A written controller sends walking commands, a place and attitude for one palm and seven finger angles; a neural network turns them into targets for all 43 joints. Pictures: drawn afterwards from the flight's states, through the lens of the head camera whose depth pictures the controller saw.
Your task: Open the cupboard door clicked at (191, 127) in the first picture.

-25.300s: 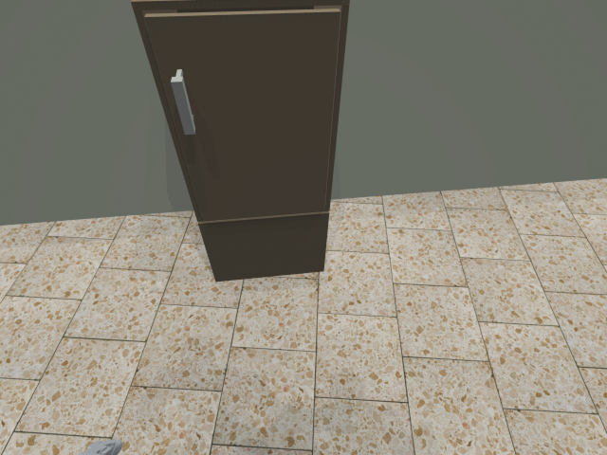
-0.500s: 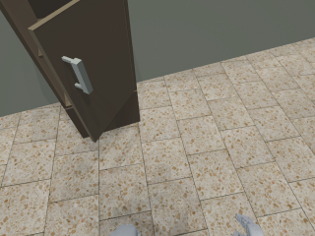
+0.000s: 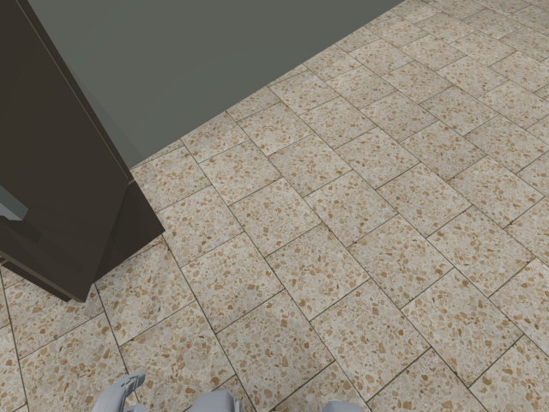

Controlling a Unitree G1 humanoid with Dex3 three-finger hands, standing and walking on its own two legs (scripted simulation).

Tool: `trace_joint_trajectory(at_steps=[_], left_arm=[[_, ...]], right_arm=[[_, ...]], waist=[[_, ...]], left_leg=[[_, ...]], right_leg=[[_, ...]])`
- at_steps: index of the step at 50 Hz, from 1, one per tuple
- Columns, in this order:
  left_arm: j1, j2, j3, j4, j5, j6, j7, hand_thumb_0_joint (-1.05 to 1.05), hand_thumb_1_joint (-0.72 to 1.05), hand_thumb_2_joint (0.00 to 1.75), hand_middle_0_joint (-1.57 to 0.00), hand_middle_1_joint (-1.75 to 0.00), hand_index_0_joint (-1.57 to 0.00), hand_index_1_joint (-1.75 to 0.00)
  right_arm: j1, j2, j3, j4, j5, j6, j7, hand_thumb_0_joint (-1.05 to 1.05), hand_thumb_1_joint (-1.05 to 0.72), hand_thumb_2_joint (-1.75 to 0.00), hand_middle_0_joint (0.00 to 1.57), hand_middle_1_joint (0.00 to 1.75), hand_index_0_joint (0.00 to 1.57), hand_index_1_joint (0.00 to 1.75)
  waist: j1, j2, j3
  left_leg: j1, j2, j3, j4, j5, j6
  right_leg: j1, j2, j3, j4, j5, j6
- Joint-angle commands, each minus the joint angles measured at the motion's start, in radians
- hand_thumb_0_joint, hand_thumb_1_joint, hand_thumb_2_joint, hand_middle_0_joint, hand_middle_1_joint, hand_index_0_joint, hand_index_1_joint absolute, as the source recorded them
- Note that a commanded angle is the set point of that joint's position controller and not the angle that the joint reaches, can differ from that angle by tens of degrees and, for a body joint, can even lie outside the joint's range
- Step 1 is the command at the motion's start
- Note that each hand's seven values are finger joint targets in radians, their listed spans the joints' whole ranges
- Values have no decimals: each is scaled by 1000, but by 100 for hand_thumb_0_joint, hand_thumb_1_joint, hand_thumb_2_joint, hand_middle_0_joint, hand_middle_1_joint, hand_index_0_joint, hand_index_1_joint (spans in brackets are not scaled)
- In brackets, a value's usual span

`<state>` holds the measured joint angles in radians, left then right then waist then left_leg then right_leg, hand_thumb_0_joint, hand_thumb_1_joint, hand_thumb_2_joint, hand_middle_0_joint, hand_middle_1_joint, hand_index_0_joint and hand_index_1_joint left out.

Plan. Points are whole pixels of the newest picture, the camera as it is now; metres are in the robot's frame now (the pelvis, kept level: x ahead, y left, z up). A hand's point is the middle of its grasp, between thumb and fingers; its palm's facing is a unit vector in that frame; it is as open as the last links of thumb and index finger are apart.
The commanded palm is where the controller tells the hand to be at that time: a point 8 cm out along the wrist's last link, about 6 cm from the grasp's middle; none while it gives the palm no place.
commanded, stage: walk to a spot facing it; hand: left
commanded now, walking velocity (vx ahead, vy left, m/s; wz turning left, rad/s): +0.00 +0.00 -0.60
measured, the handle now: out of the picture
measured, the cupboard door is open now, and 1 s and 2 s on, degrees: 44 44 44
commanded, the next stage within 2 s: turn to face it in 1.68 s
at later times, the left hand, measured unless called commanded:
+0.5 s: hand (198, 335) +0.24 +0.15 -0.15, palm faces -0.33 -0.94 -0.13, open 7.4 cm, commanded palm none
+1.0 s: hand (276, 263) +0.38 +0.02 -0.14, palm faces -0.46 -0.86 -0.23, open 7.2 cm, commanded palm none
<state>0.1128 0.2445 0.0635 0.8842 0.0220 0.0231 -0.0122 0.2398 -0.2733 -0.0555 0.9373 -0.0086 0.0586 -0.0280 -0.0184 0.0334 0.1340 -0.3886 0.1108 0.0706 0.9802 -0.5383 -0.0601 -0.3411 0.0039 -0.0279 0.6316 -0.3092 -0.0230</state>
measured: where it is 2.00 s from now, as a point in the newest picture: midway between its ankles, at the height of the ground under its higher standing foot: (395, 272)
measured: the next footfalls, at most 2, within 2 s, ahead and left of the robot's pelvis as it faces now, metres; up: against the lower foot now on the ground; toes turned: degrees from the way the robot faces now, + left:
left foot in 0.26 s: +0.08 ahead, +0.13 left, +0.00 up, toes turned -6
right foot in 0.70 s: +0.22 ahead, -0.18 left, +0.00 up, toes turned -32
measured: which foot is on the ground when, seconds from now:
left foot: up 0.00-0.24, down 0.26-0.70, up 0.72-1.00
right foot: down 0.00-0.26, up 0.28-0.68, down 0.70-1.00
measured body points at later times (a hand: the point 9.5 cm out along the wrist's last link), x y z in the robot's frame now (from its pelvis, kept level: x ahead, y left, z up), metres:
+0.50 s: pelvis +0.08 +0.01 +0.02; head +0.14 +0.02 +0.47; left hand +0.26 +0.20 -0.13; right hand -0.03 -0.21 -0.11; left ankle +0.04 +0.13 -0.72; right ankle +0.08 -0.15 -0.64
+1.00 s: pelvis +0.25 -0.13 +0.02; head +0.28 -0.16 +0.47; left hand +0.41 +0.07 -0.13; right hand +0.21 -0.38 -0.13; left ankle +0.41 -0.03 -0.66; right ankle +0.18 -0.16 -0.72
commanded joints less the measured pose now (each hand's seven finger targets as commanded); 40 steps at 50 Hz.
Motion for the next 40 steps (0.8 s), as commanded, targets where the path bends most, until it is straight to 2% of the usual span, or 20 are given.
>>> trace_joint_trajectory(at_steps=[1,8,10,11,12,13,14,16,17,19,22,28,31,32,33,34,35,36,38,40], left_arm=[[64,181,52,-46,1,-1,36,0,90,90,-20,-30,-20,-30],[48,194,59,-45,9,-7,9,0,90,90,-20,-30,-20,-30],[17,173,58,-48,5,-10,3,0,90,90,-20,-30,-20,-30],[-5,146,52,-59,0,-10,-3,0,90,90,-20,-30,-20,-30],[-18,67,35,-87,-7,-8,-12,0,90,90,-20,-30,-20,-30],[-76,39,32,-136,-10,-18,-21,0,90,90,-20,-30,-20,-30],[-135,68,42,-147,7,-28,-36,0,90,90,-20,-30,-20,-30],[-83,60,46,-97,16,-32,-49,0,90,90,-20,-30,-20,-30],[-68,35,40,-82,15,-29,-57,0,90,90,-20,-30,-20,-30],[-56,-2,24,-66,11,-21,-61,0,90,90,-20,-30,-20,-30],[-95,-27,10,-62,9,-21,-62,0,90,90,-20,-30,-20,-30],[-229,-29,0,-74,4,-20,-65,0,90,90,-20,-30,-20,-30],[-114,7,10,-41,4,-30,-56,0,90,90,-20,-30,-20,-30],[10,31,20,-7,4,-39,-49,0,90,90,-20,-30,-20,-30],[207,89,39,54,6,-53,-40,0,90,90,-20,-30,-20,-30],[370,213,76,90,5,-61,-20,0,90,90,-20,-30,-20,-30],[381,274,82,103,-21,-54,-7,0,90,90,-20,-30,-20,-30],[296,247,74,77,-22,-53,4,0,90,90,-20,-30,-20,-30],[137,123,37,40,-16,-61,14,0,90,90,-20,-30,-20,-30],[81,82,28,35,-2,-77,16,0,90,90,-20,-30,-20,-30]], right_arm=[[-41,-52,-17,-102,-1,-31,-1,0,-90,-90,20,30,20,30],[-11,-32,-21,-111,-9,-47,18,0,-90,-90,20,30,20,30],[81,-28,-19,-80,-10,-64,15,0,-90,-90,20,30,20,30],[160,-53,-22,-57,-11,-77,6,0,-90,-90,20,30,20,30],[247,-135,-36,-31,-28,-88,-5,0,-90,-90,20,30,20,30],[308,-215,-48,-32,-39,-96,-18,0,-90,-90,20,30,20,30],[282,-208,-45,-39,-38,-103,-14,0,-90,-90,20,30,20,30],[169,-122,-19,-59,-33,-114,-6,0,-90,-90,20,30,20,30],[154,-87,-7,-58,-30,-120,-8,0,-90,-90,20,30,20,30],[206,-59,3,-29,-25,-130,-12,0,-90,-90,20,30,20,30],[289,-47,8,12,-24,-136,-13,0,-90,-90,20,30,20,30],[338,-45,13,56,-35,-127,-11,0,-90,-90,20,30,20,30],[307,-84,5,61,-30,-123,-7,0,-90,-90,20,30,20,30],[272,-95,2,53,-22,-122,-6,0,-90,-90,20,30,20,30],[220,-99,4,37,-7,-124,3,0,-90,-90,20,30,20,30],[208,-31,13,-3,18,-126,11,0,-90,-90,20,30,20,30],[130,-9,9,-47,20,-125,4,0,-90,-90,20,30,20,30],[100,-19,-4,-39,7,-122,4,0,-90,-90,20,30,20,30],[76,-3,-8,-13,-10,-103,7,0,-90,-90,20,30,20,30],[148,39,-5,25,-20,-82,15,0,-90,-90,20,30,20,30]], waist=[[36,-181,-203],[24,-199,-114],[-20,-187,-122],[-61,-113,-135],[-101,162,-130],[-120,314,-101],[-114,140,-59],[-35,93,-36],[-18,79,-37],[-21,111,-79],[-37,107,-97],[-67,137,-20],[-3,149,-96],[65,130,-158],[159,61,-261],[218,-181,-394],[197,-217,-366],[158,-162,-267],[56,-96,-116],[-11,-109,-125]], left_leg=[[-157,-9,-61,150,62,-16],[35,-77,-10,-215,80,3],[213,-99,13,-404,154,11],[376,-71,-8,-541,151,26],[491,140,-279,-710,-93,94],[477,408,-596,-845,-226,208],[364,436,-638,-873,-190,254],[303,317,-388,-827,32,193],[311,255,-252,-801,182,159],[381,200,-83,-750,459,134],[453,194,20,-712,685,127],[406,225,118,-714,756,133],[417,244,168,-548,1081,125],[364,224,181,-392,1146,104],[183,185,212,-180,1054,66],[-150,43,214,178,321,17],[-330,-37,74,439,-104,12],[-365,22,-53,479,23,24],[-267,87,-75,358,174,12],[-156,73,-51,218,220,4]], right_leg=[[230,-244,308,-230,484,-176],[20,-188,411,-366,-221,-171],[-80,-131,394,-319,-305,-133],[-198,-84,350,-237,-328,-94],[-377,45,218,21,-348,-36],[-506,63,42,294,-329,14],[-489,-23,103,432,-231,8],[-462,-69,70,551,-69,25],[-445,-78,45,552,-1,33],[-436,-73,6,532,57,41],[-437,-69,-39,447,91,38],[-301,-48,-113,150,89,-1],[-71,22,-160,53,9,-53],[120,42,-158,-12,33,-74],[450,22,-120,-65,100,-105],[755,-285,312,-152,76,-216],[719,-459,631,-292,261,-292],[551,-433,536,-322,176,-271],[222,-334,349,-384,121,-200],[116,-251,217,-409,180,-170]])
